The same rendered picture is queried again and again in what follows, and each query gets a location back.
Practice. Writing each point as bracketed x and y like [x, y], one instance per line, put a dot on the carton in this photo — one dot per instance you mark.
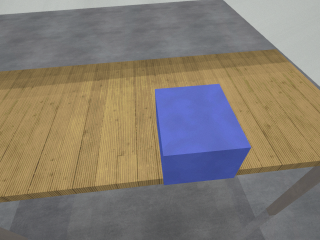
[200, 138]

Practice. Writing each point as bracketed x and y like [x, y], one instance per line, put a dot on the table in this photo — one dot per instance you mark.
[87, 128]

